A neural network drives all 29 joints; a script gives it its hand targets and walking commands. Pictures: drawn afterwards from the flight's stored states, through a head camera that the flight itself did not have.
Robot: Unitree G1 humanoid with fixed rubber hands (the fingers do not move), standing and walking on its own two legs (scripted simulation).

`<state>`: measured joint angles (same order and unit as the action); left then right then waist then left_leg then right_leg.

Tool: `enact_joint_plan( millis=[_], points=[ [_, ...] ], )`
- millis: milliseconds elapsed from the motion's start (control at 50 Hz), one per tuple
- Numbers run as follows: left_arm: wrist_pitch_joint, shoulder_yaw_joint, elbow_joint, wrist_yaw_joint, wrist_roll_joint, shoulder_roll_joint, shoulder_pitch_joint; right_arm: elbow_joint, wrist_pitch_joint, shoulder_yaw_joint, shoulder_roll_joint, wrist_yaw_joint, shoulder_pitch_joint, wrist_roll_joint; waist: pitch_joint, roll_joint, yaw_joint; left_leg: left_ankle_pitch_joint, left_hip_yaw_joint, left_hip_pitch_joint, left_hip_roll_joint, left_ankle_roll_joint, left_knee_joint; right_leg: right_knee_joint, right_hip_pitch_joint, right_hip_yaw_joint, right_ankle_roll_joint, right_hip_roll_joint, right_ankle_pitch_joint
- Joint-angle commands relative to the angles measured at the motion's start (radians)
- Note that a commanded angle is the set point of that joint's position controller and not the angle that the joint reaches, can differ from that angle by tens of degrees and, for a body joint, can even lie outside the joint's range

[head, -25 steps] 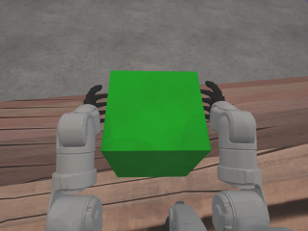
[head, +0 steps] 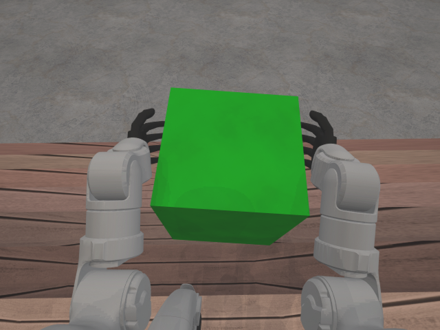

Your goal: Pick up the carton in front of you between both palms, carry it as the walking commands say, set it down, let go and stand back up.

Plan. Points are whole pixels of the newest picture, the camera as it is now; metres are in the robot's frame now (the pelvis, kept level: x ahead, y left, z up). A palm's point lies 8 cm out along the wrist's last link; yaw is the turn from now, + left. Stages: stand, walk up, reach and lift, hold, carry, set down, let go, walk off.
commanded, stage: carry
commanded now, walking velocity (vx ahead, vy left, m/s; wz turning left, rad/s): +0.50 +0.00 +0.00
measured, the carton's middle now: (227, 177) +0.37 +0.02 +0.04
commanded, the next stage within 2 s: none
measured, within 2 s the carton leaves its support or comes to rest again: neither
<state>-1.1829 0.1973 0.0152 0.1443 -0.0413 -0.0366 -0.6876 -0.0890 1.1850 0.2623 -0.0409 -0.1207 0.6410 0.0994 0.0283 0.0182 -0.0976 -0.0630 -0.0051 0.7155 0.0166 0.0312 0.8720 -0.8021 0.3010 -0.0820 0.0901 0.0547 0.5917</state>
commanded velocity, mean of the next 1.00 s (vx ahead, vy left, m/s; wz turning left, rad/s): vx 0.50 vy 0.00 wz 0.00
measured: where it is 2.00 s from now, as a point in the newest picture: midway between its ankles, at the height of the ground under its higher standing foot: (219, 164)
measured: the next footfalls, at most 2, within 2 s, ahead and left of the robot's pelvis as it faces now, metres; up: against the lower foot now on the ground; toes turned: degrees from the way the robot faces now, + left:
left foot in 0.14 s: +0.21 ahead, +0.06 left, -0.17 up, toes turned +0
right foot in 0.56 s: +0.51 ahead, +0.01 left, -0.34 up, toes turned +2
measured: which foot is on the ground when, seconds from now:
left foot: up 0.00-0.12, down 0.14-0.56, up 0.58-0.90, down 0.92-1.00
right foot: down 0.00-0.14, up 0.16-0.54, down 0.56-0.92, up 0.94-1.00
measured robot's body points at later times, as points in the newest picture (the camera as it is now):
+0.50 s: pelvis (210, 239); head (199, 98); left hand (181, 119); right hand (273, 123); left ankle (211, 327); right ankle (237, 252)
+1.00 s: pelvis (205, 170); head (199, 85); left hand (185, 92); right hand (246, 100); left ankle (201, 224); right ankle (228, 242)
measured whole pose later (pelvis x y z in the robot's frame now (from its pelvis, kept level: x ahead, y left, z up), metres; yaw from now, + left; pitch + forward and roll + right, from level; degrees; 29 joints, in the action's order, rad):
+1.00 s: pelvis +0.73 +0.13 -0.49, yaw +2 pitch +2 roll +0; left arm -1.06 0.15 0.24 0.14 0.00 0.02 -0.63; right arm 0.14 1.05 0.18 -0.04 -0.15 0.55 0.08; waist -0.05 0.01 0.05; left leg 0.36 0.06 0.43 -0.07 0.09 0.70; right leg -1.84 0.52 0.03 0.04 0.06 0.71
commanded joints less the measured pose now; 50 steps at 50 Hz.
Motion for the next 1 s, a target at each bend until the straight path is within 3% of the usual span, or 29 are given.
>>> enact_joint_plan(
  millis=[0, 60, 100, 120, 140, 160, 180, 200, 240, 280, 340, 460, 500, 520, 540, 560, 600, 620, 640, 660, 720, 780, 820, 860, 880, 900, 920, 940, 980],
  points=[
    [0.004, -0.680, -0.038, -0.286, 0.451, -1.006, -0.655, 0.101, 0.016, -0.703, -0.945, 0.204, 0.584, -0.365, -0.361, -0.023, -0.037, -0.437, 0.092, -0.154, -0.051, -0.010, -0.363, -0.035, -0.208, 0.116, 0.066, -0.091, -0.497],
    [0.004, -0.637, 0.051, -0.295, 0.443, -1.011, -0.667, 0.173, 0.029, -0.651, -0.922, 0.219, 0.611, -0.352, -0.440, -0.200, 0.160, -0.573, 0.183, -0.697, -0.081, 0.028, -0.122, -0.260, 0.089, 0.003, 0.015, -0.143, -0.590],
    [-0.007, -0.599, 0.101, -0.295, 0.435, -1.003, -0.716, 0.224, 0.033, -0.613, -0.916, 0.238, 0.626, -0.373, -0.454, -0.004, 0.369, -0.341, 0.187, -0.891, -0.046, 0.089, -0.286, -0.765, 0.143, -0.088, -0.060, -0.113, -0.843],
    [-0.009, -0.568, 0.117, -0.286, 0.415, -1.000, -0.758, 0.249, 0.038, -0.583, -0.922, 0.253, 0.652, -0.386, -0.310, 0.158, 0.397, -0.305, 0.051, -0.847, 0.044, 0.132, -0.439, -1.175, 0.285, -0.074, -0.060, 0.019, -0.208],
    [-0.024, -0.517, 0.149, -0.269, 0.368, -0.958, -0.776, 0.331, 0.045, -0.560, -0.923, 0.259, 0.677, -0.413, -0.184, 0.273, 0.271, -0.795, -0.037, -0.847, 0.091, 0.079, -0.214, -1.173, 0.556, 0.035, -0.029, 0.088, 0.124],
    [-0.043, -0.459, 0.193, -0.243, 0.328, -0.888, -0.763, 0.363, 0.042, -0.559, -0.939, 0.263, 0.732, -0.452, -0.226, 0.201, 0.140, -0.834, -0.271, -0.812, 0.210, 0.103, -0.246, -0.960, 0.559, 0.161, -0.037, 0.019, 0.027],
    [-0.045, -0.432, 0.194, -0.222, 0.302, -0.863, -0.719, 0.348, 0.041, -0.596, -1.004, 0.272, 0.801, -0.505, -0.253, 0.090, 0.109, -0.617, -0.347, -0.727, 0.258, 0.141, -0.243, -0.856, 0.525, 0.169, -0.053, -0.050, -0.025],
    [-0.040, -0.415, 0.184, -0.205, 0.298, -0.859, -0.713, 0.322, 0.043, -0.606, -1.043, 0.274, 0.815, -0.541, -0.271, -0.083, 0.119, -0.357, -0.296, -0.643, 0.170, 0.069, -0.272, -0.674, 0.489, 0.158, -0.045, -0.056, -0.164],
    [-0.037, -0.402, 0.114, -0.195, 0.295, -0.906, -0.773, 0.274, 0.027, -0.607, -1.114, 0.275, 0.934, -0.606, -0.359, 0.074, 0.122, -0.506, -0.491, -0.657, 0.278, 0.170, -0.239, -0.482, 0.518, 0.175, -0.070, -0.093, -0.252],
    [-0.015, -0.416, 0.050, -0.196, 0.313, -0.961, -0.831, 0.231, 0.010, -0.617, -1.180, 0.273, 0.955, -0.615, -0.382, -0.002, 0.159, -0.441, -0.514, -0.614, 0.270, 0.181, -0.264, -0.437, 0.498, 0.157, -0.080, -0.101, -0.271],
    [0.018, -0.473, 0.018, -0.199, 0.335, -1.026, -0.795, 0.186, -0.010, -0.640, -1.226, 0.267, 0.918, -0.608, -0.418, -0.031, 0.186, -0.347, -0.294, -0.720, 0.071, 0.070, -0.012, -0.218, 0.572, 0.120, -0.022, -0.077, -0.726],
    [0.060, -0.599, -0.058, -0.192, 0.332, -1.060, -0.688, 0.122, -0.068, -0.707, -1.207, 0.249, 0.705, -0.561, -0.404, 0.062, 0.247, -0.257, -0.088, -0.629, -0.064, 0.083, 0.148, 0.279, 0.190, -0.093, -0.019, 0.053, -1.039],
    [0.070, -0.644, -0.108, -0.197, 0.340, -1.047, -0.660, 0.091, -0.085, -0.746, -1.169, 0.249, 0.667, -0.555, -0.592, 0.078, 0.015, -0.540, 0.040, -0.414, -0.003, 0.022, 0.535, 0.111, -0.305, -0.135, 0.025, 0.082, -1.091],
    [0.075, -0.654, -0.104, -0.201, 0.348, -1.021, -0.609, 0.084, -0.087, -0.757, -1.158, 0.252, 0.676, -0.546, -0.568, -0.118, -0.158, -0.346, 0.099, -0.217, -0.024, -0.044, 0.860, 0.227, -0.524, -0.080, 0.066, 0.018, -1.069],
    [0.073, -0.661, -0.097, -0.208, 0.360, -1.009, -0.567, 0.075, -0.089, -0.758, -1.138, 0.250, 0.680, -0.537, -0.432, -0.221, -0.223, 0.458, 0.122, -0.042, -0.172, -0.060, 1.160, 0.394, -0.553, 0.043, 0.137, -0.088, -1.092],
    [0.079, -0.663, -0.066, -0.212, 0.353, -0.978, -0.547, 0.101, -0.074, -0.719, -1.078, 0.245, 0.633, -0.488, -0.449, -0.287, -0.068, 0.846, -0.031, 0.278, -0.198, -0.066, 1.122, 0.109, -0.810, 0.365, 0.229, -0.287, -1.682],
    [0.067, -0.725, -0.020, -0.232, 0.463, -1.041, -0.579, 0.182, -0.066, -0.613, -0.958, 0.217, 0.467, -0.382, -0.501, -0.040, -0.019, 0.716, -0.146, 0.388, -0.048, -0.018, 0.865, 0.066, -0.768, 0.513, 0.276, -0.360, -1.295],
    [0.065, -0.758, -0.054, -0.239, 0.502, -1.084, -0.588, 0.227, -0.067, -0.557, -0.913, 0.204, 0.364, -0.318, -0.489, 0.117, 0.010, 0.566, -0.087, 0.307, -0.034, 0.024, 0.656, 0.076, -0.667, 0.458, 0.187, -0.277, -1.148],
    [0.084, -0.775, -0.059, -0.248, 0.519, -1.102, -0.657, 0.206, -0.083, -0.542, -0.915, 0.206, 0.393, -0.296, -0.577, -0.042, 0.024, 0.554, -0.110, 0.304, -0.010, 0.039, 0.601, -0.012, -0.669, 0.574, 0.251, -0.336, -1.298],
    [0.096, -0.787, -0.059, -0.258, 0.557, -1.148, -0.699, 0.186, -0.096, -0.534, -0.905, 0.212, 0.424, -0.281, -0.557, 0.000, 0.008, 0.479, -0.153, 0.257, 0.020, 0.020, 0.390, 0.034, -0.527, 0.635, 0.288, -0.357, -1.215],
    [0.137, -0.824, -0.069, -0.270, 0.593, -1.215, -0.789, 0.109, -0.137, -0.570, -0.935, 0.229, 0.530, -0.308, -0.529, -0.030, 0.017, 0.190, -0.017, -0.088, -0.006, 0.016, 0.333, -0.005, -0.195, 0.497, 0.240, -0.284, -1.155],
    [0.150, -0.804, -0.039, -0.266, 0.585, -1.218, -0.704, 0.088, -0.159, -0.637, -0.966, 0.229, 0.539, -0.330, -0.453, 0.046, -0.061, -0.364, 0.017, -0.137, -0.033, 0.010, -0.216, -0.175, -0.144, 0.290, 0.128, -0.052, -0.582],
    [0.159, -0.777, -0.003, -0.260, 0.551, -1.194, -0.621, 0.055, -0.155, -0.672, -0.956, 0.220, 0.548, -0.353, -0.377, -0.075, -0.067, -0.370, 0.072, -0.331, -0.040, 0.005, -0.383, -0.186, -0.036, 0.245, 0.122, -0.060, -0.560],
    [0.160, -0.740, 0.044, -0.255, 0.518, -1.144, -0.537, 0.042, -0.140, -0.693, -0.936, 0.210, 0.544, -0.365, -0.479, -0.213, 0.058, -0.497, 0.164, -0.631, -0.074, 0.029, -0.201, -0.437, 0.051, 0.145, 0.064, -0.096, -0.727],
    [0.154, -0.726, 0.067, -0.255, 0.501, -1.121, -0.483, 0.061, -0.138, -0.685, -0.915, 0.206, 0.498, -0.366, -0.571, -0.147, 0.230, -0.389, 0.136, -0.802, -0.055, 0.043, -0.280, -0.681, 0.079, 0.083, 0.015, -0.111, -0.890],
    [0.152, -0.713, 0.079, -0.255, 0.480, -1.120, -0.507, 0.082, -0.133, -0.689, -0.891, 0.211, 0.484, -0.364, -0.468, 0.029, 0.294, -0.384, 0.095, -0.840, -0.005, 0.088, -0.406, -1.030, 0.208, 0.020, -0.033, 0.008, -0.456],
    [0.137, -0.659, 0.111, -0.253, 0.445, -1.082, -0.494, 0.137, -0.122, -0.692, -0.874, 0.216, 0.509, -0.382, -0.502, 0.248, 0.200, -0.822, -0.180, -1.170, 0.222, 0.197, -0.131, -1.276, 0.602, 0.090, -0.077, 0.066, 0.212],
    [0.120, -0.614, 0.161, -0.244, 0.400, -1.034, -0.439, 0.193, -0.120, -0.701, -0.897, 0.221, 0.485, -0.408, -0.530, 0.235, 0.186, -0.645, -0.417, -1.202, 0.303, 0.265, -0.192, -1.263, 0.731, 0.125, -0.071, 0.042, 0.169],
    [0.122, -0.558, 0.160, -0.231, 0.329, -0.985, -0.425, 0.169, -0.119, -0.750, -1.001, 0.235, 0.559, -0.500, -0.404, -0.029, 0.203, -0.321, -0.413, -0.970, 0.226, 0.218, -0.188, -0.929, 0.746, 0.148, -0.073, -0.049, 0.060]
  ],
)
